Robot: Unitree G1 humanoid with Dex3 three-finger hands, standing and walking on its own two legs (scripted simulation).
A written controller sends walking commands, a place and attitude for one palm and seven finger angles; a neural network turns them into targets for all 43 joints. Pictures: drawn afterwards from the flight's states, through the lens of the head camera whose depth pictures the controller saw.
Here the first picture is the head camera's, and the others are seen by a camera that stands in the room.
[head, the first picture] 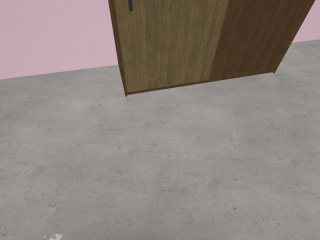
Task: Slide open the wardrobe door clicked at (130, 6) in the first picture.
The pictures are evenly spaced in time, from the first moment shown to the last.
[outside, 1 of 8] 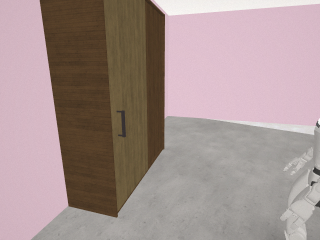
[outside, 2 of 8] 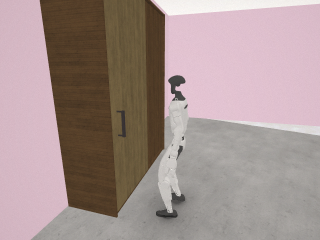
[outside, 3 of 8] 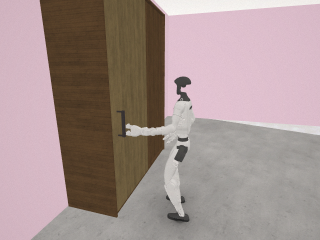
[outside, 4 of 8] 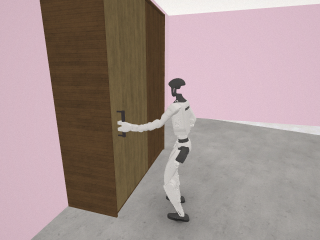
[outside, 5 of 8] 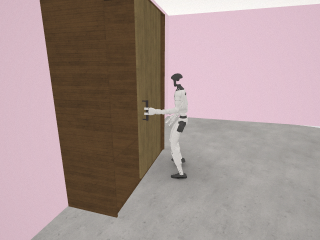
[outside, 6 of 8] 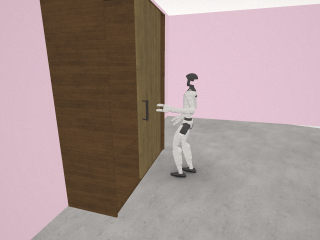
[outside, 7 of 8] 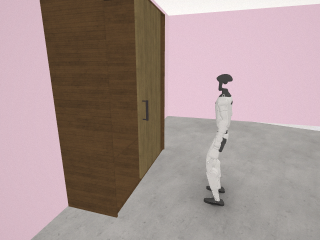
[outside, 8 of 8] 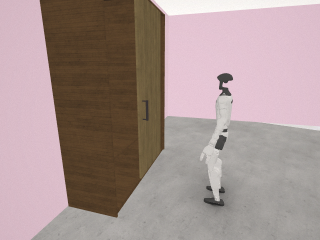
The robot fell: no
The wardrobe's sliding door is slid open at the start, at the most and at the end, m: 0.00 0.59 0.59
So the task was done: yes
